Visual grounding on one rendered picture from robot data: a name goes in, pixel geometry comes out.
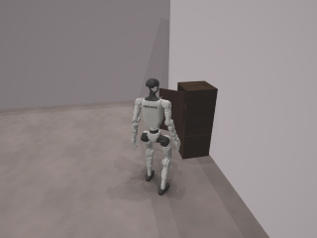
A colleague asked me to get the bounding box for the robot right forearm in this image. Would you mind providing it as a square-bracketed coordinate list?
[167, 119, 178, 142]

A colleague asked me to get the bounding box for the right robot hand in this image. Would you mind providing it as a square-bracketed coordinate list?
[172, 139, 181, 152]

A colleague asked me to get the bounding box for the cupboard door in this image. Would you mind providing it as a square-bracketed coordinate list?
[158, 88, 185, 135]

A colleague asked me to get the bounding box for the left robot upper arm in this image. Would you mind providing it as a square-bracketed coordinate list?
[133, 97, 145, 123]

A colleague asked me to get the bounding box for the right robot upper arm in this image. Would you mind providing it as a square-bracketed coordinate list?
[161, 99, 171, 126]

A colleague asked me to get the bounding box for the robot left forearm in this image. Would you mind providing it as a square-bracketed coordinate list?
[132, 119, 139, 138]

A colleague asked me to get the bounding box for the robot right thigh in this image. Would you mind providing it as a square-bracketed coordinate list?
[158, 135, 172, 168]

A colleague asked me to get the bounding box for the left robot hand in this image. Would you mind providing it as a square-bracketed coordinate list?
[131, 138, 140, 151]

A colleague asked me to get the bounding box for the right robot foot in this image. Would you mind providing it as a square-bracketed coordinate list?
[158, 182, 170, 195]

